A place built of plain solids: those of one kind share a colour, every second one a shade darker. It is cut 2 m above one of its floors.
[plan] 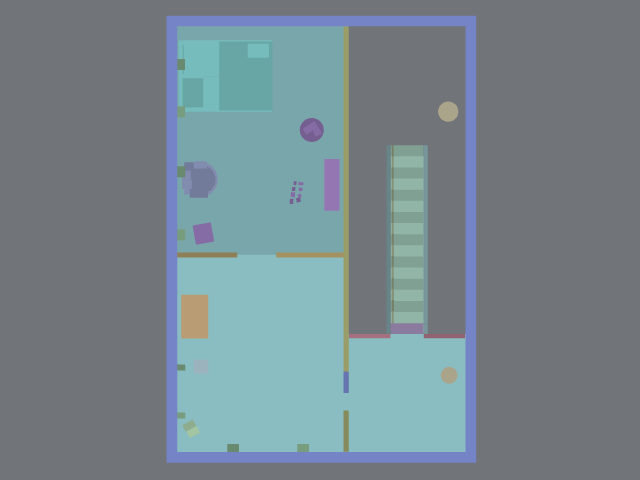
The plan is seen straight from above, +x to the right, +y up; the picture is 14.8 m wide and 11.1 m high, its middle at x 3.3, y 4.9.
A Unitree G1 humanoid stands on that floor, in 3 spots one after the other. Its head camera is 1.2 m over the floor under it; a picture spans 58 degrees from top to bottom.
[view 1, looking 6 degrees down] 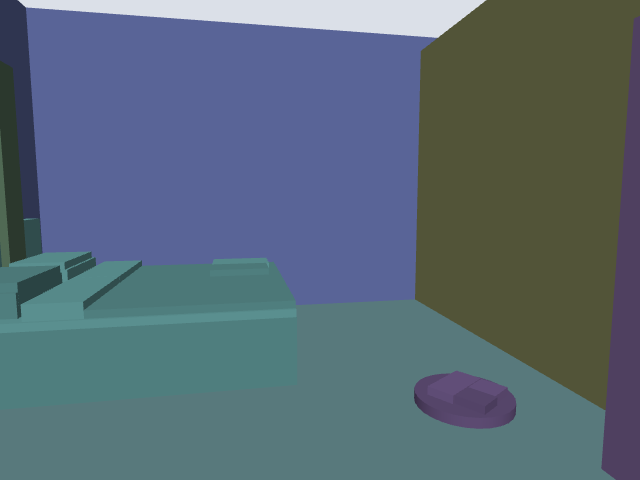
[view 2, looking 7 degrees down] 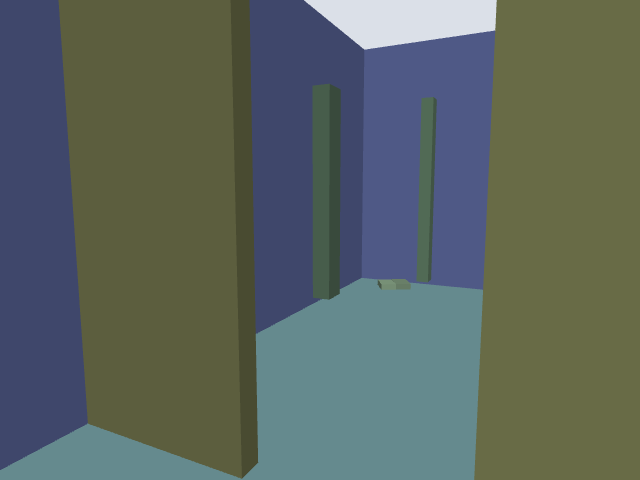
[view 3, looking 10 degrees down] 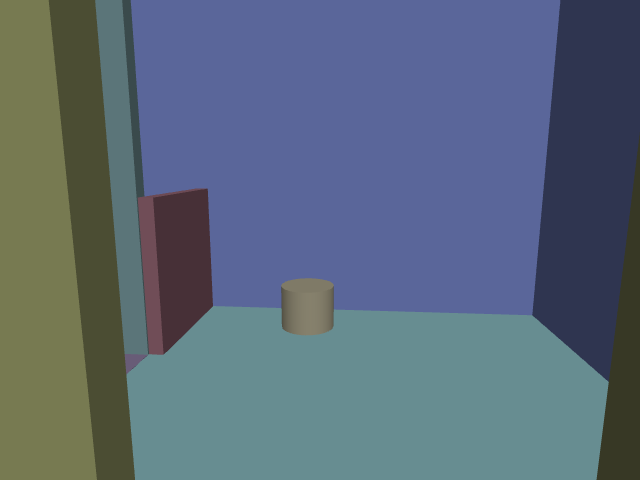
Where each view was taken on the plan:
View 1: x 1.84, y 5.25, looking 79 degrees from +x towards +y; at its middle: wall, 4.70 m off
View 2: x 5.31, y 1.98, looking -154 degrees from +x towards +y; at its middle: curtains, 4.36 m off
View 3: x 3.20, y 1.41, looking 5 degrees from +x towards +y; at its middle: wall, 3.53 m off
